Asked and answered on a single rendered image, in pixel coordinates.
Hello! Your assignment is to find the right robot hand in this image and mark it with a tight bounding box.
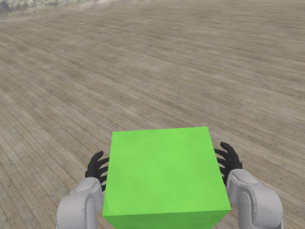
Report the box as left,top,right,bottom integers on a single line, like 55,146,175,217
214,141,243,187

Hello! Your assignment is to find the left robot forearm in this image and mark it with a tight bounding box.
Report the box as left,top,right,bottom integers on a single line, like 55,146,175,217
55,177,104,229

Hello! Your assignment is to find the right robot forearm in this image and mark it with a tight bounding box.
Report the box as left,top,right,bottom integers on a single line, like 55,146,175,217
226,169,284,229

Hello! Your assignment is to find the carton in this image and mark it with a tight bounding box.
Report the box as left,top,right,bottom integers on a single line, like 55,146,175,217
102,126,232,229

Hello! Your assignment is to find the left robot hand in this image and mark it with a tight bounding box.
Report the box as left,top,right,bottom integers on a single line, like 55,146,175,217
85,151,110,192

